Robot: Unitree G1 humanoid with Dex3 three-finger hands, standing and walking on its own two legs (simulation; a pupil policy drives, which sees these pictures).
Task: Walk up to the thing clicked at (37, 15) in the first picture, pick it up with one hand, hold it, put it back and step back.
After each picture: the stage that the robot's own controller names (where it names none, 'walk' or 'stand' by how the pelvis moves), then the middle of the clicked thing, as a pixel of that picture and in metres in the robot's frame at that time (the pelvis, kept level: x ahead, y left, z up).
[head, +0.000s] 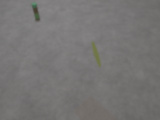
stand; (36, 12) +2.07 +0.62 -0.65
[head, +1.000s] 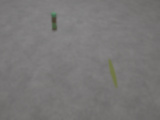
walk; (54, 21) +1.98 +0.28 -0.63
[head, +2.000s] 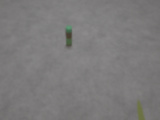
walk; (68, 36) +1.36 +0.10 -0.64
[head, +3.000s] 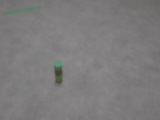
walk; (58, 72) +0.91 +0.16 -0.64
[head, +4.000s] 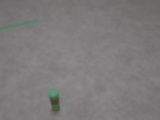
walk; (54, 100) +0.66 +0.18 -0.64
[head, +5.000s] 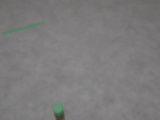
walk; (59, 115) +0.51 +0.16 -0.63
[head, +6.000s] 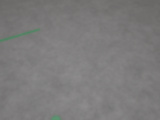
stand; out of the picture +0.44 +0.18 -0.64
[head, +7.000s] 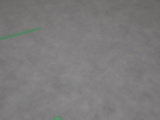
stand; out of the picture +0.43 +0.15 -0.64
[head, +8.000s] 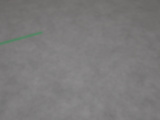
stand; out of the picture +0.40 +0.17 -0.66
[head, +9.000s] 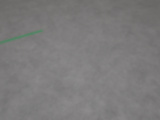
stand; out of the picture +0.40 +0.17 -0.66
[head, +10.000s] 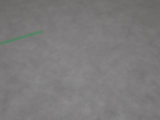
stand; out of the picture +0.41 +0.18 -0.66
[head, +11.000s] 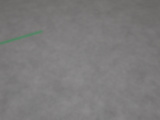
stand; out of the picture +0.41 +0.18 -0.66
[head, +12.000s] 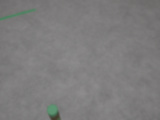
go down; (54, 115) +0.43 +0.18 -0.63
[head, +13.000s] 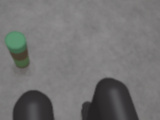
go down; (19, 52) +0.51 +0.18 -0.25
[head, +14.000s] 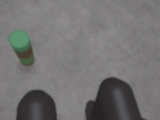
close in; (24, 50) +0.51 +0.17 -0.26
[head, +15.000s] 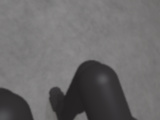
close in; out of the picture +0.51 +0.22 -0.18
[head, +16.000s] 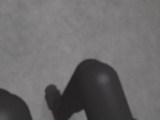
close; out of the picture +0.50 +0.23 -0.18
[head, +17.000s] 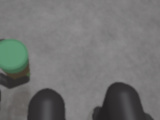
lift; (16, 66) +0.37 +0.21 -0.05
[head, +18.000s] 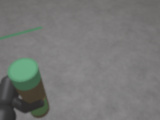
hold; (33, 93) +0.31 +0.16 +0.08
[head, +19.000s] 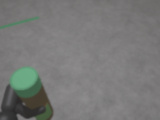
hold; (36, 99) +0.30 +0.16 +0.02
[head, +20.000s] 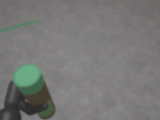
hold; (38, 96) +0.31 +0.15 +0.03
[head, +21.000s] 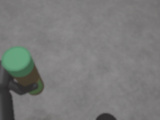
crouch; (27, 75) +0.39 +0.16 -0.03
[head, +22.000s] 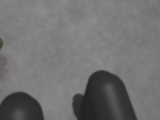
lower; out of the picture +0.52 +0.20 -0.07
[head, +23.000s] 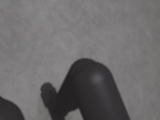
lower; out of the picture +0.50 +0.22 -0.18
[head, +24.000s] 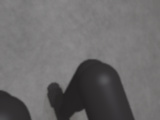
lower; out of the picture +0.48 +0.22 -0.19
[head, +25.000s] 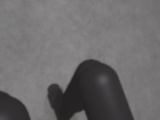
lower; out of the picture +0.48 +0.22 -0.18
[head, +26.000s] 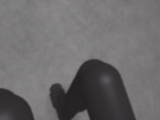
lower; out of the picture +0.47 +0.21 -0.18
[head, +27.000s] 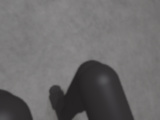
open; out of the picture +0.48 +0.20 -0.19
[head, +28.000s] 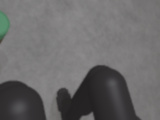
stand; out of the picture +0.47 +0.19 -0.20
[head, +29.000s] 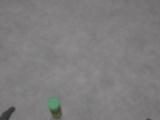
stand; (55, 108) +0.41 +0.14 -0.53
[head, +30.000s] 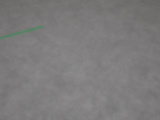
stand; out of the picture +0.40 +0.13 -0.60
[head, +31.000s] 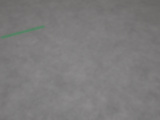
stand; out of the picture +0.40 +0.13 -0.60
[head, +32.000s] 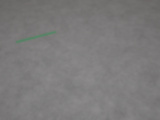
stand; out of the picture +0.41 +0.12 -0.65
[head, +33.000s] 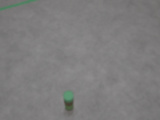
walk; (68, 101) +0.49 +0.07 -0.63
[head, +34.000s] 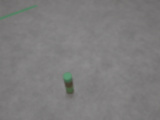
walk; (68, 83) +0.70 +0.14 -0.64
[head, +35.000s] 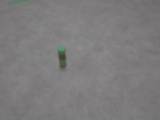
stand; (62, 57) +1.04 +0.17 -0.63
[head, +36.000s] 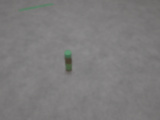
stand; (68, 61) +1.07 +0.12 -0.65
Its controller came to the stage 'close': yes
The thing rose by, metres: 0.68
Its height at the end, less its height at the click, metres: +0.00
